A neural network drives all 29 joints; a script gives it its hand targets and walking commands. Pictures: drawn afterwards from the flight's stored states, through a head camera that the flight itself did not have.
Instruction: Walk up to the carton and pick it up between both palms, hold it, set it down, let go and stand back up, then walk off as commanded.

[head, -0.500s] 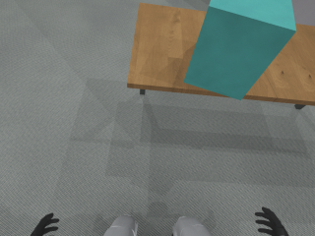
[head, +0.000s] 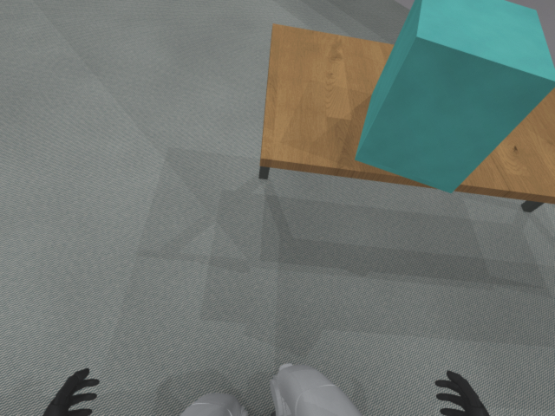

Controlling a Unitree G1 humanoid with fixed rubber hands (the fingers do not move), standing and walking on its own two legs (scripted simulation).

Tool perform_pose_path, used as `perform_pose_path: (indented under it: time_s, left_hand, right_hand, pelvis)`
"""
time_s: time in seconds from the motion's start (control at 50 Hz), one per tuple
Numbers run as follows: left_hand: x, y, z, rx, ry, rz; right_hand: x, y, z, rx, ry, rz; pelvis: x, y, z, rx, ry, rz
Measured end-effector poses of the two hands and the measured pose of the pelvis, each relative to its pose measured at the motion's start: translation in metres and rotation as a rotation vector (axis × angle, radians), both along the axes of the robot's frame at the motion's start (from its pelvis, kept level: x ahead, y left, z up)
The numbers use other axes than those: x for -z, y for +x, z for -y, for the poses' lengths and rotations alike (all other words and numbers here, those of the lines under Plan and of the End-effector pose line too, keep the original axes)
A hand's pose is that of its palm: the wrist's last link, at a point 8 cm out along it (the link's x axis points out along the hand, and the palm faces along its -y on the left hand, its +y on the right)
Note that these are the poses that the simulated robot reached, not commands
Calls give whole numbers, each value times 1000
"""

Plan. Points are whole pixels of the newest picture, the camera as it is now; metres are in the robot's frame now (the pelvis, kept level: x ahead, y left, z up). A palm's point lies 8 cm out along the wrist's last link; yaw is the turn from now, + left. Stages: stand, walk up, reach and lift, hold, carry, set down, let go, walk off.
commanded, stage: walk off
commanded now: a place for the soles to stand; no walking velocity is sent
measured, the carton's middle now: (439, 90) +0.67 -0.36 +0.07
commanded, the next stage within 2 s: none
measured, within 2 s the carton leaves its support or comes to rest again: neither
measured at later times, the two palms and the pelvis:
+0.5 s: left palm (121, 380) +0.17 +0.21 -0.12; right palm (501, 392) +0.14 -0.39 -0.10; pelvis +0.06 -0.09 +0.00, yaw -1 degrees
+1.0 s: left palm (130, 351) +0.21 +0.20 -0.12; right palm (519, 390) +0.14 -0.39 -0.07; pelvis +0.06 -0.08 +0.01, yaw -6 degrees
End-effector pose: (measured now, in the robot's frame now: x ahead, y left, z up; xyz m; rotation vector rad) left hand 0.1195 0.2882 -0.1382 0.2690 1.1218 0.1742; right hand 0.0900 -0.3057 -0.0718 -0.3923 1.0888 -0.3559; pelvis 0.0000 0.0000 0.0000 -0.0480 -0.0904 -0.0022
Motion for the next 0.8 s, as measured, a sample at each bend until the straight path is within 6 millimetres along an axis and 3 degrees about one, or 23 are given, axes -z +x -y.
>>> perform_pose_path:
  time_s: [0.16, 0.34, 0.5, 0.66, 0.8]
  left_hand:
    - [0, 15, 15, 4, 11, -6]
    - [-2, 38, 52, 17, 47, -52]
    - [-16, 54, 79, 29, 70, -60]
    - [-20, 62, 87, 45, 73, -67]
    - [-12, 71, 80, 66, 48, -64]
  right_hand:
    - [9, 14, 16, 4, 15, -4]
    - [31, 33, 56, 27, 55, -42]
    - [31, 47, 85, 35, 77, -64]
    - [26, 71, 92, 33, 78, -21]
    - [17, 77, 85, 51, 51, 0]
  pelvis:
    - [4, 15, 16, 3, 22, -3]
    - [9, 41, 57, 12, 71, -44]
    - [1, 55, 86, 17, 90, -77]
    - [-3, 61, 93, 32, 76, -84]
    - [-3, 64, 81, 52, 31, -87]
